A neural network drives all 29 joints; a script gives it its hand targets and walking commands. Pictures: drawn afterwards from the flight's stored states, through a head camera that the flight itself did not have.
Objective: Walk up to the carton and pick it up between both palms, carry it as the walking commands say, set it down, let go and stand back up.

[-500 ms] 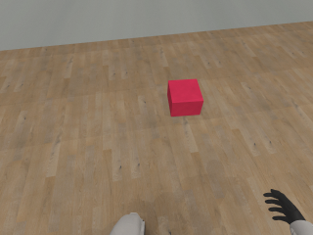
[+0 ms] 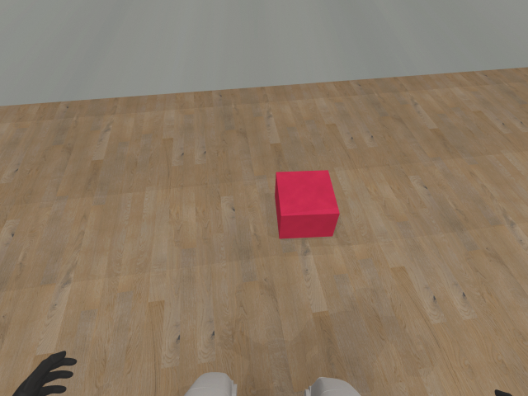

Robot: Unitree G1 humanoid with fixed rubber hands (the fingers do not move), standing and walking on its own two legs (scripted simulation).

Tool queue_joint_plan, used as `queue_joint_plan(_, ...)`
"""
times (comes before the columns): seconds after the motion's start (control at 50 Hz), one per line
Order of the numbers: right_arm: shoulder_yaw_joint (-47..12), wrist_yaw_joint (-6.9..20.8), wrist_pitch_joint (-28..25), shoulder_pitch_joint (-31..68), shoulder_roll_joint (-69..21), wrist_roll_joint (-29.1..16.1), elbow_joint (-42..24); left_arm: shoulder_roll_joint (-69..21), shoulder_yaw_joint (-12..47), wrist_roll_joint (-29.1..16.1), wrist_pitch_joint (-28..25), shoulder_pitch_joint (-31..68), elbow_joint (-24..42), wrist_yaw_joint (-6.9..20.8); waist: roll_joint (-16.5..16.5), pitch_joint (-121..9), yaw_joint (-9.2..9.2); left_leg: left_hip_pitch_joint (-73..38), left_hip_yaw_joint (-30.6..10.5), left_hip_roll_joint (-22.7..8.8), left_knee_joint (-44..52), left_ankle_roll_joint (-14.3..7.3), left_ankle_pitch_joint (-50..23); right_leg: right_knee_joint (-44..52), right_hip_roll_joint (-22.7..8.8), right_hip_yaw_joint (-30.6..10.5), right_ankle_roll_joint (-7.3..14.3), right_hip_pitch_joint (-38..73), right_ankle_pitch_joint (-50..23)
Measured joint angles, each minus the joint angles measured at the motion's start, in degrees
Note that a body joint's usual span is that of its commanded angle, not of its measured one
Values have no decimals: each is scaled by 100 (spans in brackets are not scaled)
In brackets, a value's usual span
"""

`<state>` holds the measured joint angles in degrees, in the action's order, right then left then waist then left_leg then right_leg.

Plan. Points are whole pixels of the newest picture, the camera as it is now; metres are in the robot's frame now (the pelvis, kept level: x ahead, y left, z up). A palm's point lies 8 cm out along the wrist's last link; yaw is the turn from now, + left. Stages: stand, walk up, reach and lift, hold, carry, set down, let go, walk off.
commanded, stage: walk up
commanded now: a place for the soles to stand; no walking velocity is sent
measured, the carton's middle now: (304, 203) +0.96 -0.18 -0.66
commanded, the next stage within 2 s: none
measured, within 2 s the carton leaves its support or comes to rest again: neither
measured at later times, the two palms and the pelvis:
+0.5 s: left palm (123, 286) +0.30 +0.26 -0.07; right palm out of the picture +0.19 -0.45 -0.04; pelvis +0.16 -0.07 +0.00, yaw +1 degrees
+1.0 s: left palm (175, 238) +0.41 +0.20 -0.08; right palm out of the picture +0.33 -0.50 -0.04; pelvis +0.30 -0.13 +0.01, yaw +1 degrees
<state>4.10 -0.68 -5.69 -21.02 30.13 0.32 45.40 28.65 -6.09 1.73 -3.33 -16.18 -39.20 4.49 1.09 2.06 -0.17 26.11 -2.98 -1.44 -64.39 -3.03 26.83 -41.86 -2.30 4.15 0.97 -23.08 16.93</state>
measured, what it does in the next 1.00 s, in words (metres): walks ahead: left foot, then right foot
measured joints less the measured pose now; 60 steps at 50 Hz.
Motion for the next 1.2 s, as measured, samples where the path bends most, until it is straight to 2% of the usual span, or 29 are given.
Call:
queue_joint_plan(0.08,-76,109,-44,161,-148,19,29,-3,41,24,47,-165,-20,8,-49,-32,-176,95,532,-82,1160,94,-29,469,-3,104,92,454,10)
queue_joint_plan(0.12,-76,126,-84,204,-204,27,-20,62,45,4,90,-252,2,30,-155,-11,-252,-66,723,-35,1960,145,-420,489,-30,111,132,585,125)
queue_joint_plan(0.16,-33,91,-176,164,-150,64,-113,111,38,-7,159,-361,58,39,-246,-9,-288,-323,773,78,2651,136,-914,52,-64,60,264,507,540)
queue_joint_plan(0.18,3,49,-220,130,-106,91,-157,93,30,-7,201,-377,46,24,-273,-4,-251,-283,759,100,2553,86,-1221,-457,-10,-92,260,335,799)
queue_joint_plan(0.22,40,-30,-243,77,-92,27,-176,69,62,1,275,-342,-43,-21,-415,5,-172,-324,790,129,2359,37,-1122,-1510,130,-531,159,-96,837)
queue_joint_plan(0.28,62,-70,-227,-3,-91,-5,-167,36,89,39,265,-256,-129,-13,-593,-4,-31,-594,794,112,2492,82,-902,-1960,2,-690,-2,-576,517)
queue_joint_plan(0.38,87,-47,-222,-183,21,43,-156,-49,71,28,289,1,-156,131,-558,54,157,-965,678,-96,2638,245,-717,-1033,-343,-530,-103,-772,275)
queue_joint_plan(0.46,95,-30,-146,-310,149,45,-142,-44,12,7,267,240,-146,207,-401,68,238,-1151,548,-352,2477,352,-395,-35,-288,-328,-12,-405,65)
queue_joint_plan(0.48,88,-31,-119,-347,175,60,-147,-2,-12,12,233,265,-127,202,-361,53,248,-1126,491,-426,2288,309,-234,214,-206,-268,21,-217,109)
queue_joint_plan(0.5,82,-41,-92,-354,190,76,-140,40,-47,28,186,291,-100,175,-297,81,239,-997,404,-521,1899,188,-101,268,-102,-220,-10,-145,-166)
queue_joint_plan(0.54,31,-95,-11,-215,121,25,-44,72,-61,9,126,287,-87,88,-249,136,170,-521,91,-383,727,29,109,-21,-20,-172,-98,-188,-280)
queue_joint_plan(0.58,-26,-119,20,-31,50,-26,63,9,-17,-41,122,202,-129,18,-156,144,76,-121,29,-256,9,-13,-2,23,46,-125,-46,-28,-131)
queue_joint_plan(0.62,-61,-84,-10,77,-31,-25,124,-41,21,-45,136,85,-166,-17,-104,91,-31,77,229,-248,178,34,-48,217,78,-95,44,169,-78)
queue_joint_plan(0.68,-80,1,-39,142,-155,5,151,-24,61,-13,144,-91,-153,-3,-132,41,-176,101,567,-183,1119,96,-42,426,76,-58,140,400,-28)
queue_joint_plan(0.72,-75,22,-78,143,-220,19,132,37,73,-22,181,-195,-128,19,-213,47,-249,-76,772,-85,1896,123,-403,382,49,-54,186,489,109)
queue_joint_plan(0.76,-30,-8,-171,67,-193,74,54,83,64,-18,252,-313,-80,20,-297,43,-269,-311,822,51,2483,83,-953,-119,30,-118,297,373,642)
queue_joint_plan(0.8,18,-82,-236,-16,-164,76,-5,59,69,-8,345,-322,-131,-38,-389,56,-174,-287,818,76,2285,39,-1180,-1195,192,-505,223,-27,951)
queue_joint_plan(0.86,39,-128,-222,-92,-177,16,-4,45,103,13,352,-222,-216,-60,-604,93,-20,-527,830,80,2362,82,-918,-2013,172,-800,46,-551,573)
queue_joint_plan(0.9,48,-109,-211,-133,-153,25,2,19,104,34,327,-146,-255,-32,-645,108,95,-684,780,19,2472,155,-869,-1913,5,-743,-41,-750,343)
queue_joint_plan(0.96,34,-69,-155,-187,-77,57,8,-52,114,-13,327,36,-311,-13,-571,170,211,-853,665,-127,2543,266,-803,-1166,-210,-550,-91,-742,210)
queue_joint_plan(1.04,-39,-30,36,-175,18,54,-40,-88,115,-70,270,265,-391,-100,-370,223,294,-801,448,-349,2131,385,-456,104,-129,-330,-11,-199,-66)
queue_joint_plan(1.08,-85,-49,126,-84,-5,41,-33,-85,104,-57,211,357,-431,-188,-299,256,250,-597,313,-373,1605,247,-164,58,-45,-332,-94,-213,-299)
queue_joint_plan(1.14,-140,-107,214,153,-98,-13,98,-202,211,-77,163,488,-505,-262,-145,292,163,-359,138,-168,1061,111,421,-214,-40,-275,-147,-263,-102)
queue_joint_plan(1.2,-170,-84,194,294,-214,6,294,-210,307,-98,181,589,-610,-284,-110,223,75,-512,351,-51,1780,49,70,-245,-117,-250,-161,-230,13)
